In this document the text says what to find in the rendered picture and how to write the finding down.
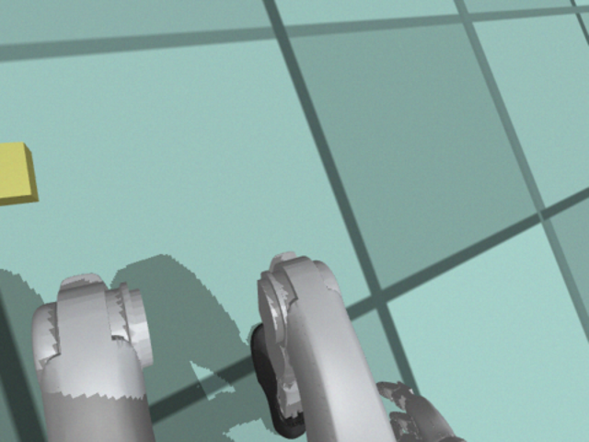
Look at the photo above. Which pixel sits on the small box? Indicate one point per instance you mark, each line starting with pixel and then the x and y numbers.
pixel 17 176

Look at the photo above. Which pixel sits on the right robot foot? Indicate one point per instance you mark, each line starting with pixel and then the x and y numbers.
pixel 290 428

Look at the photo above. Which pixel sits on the right robot hand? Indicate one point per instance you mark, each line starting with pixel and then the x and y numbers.
pixel 422 420

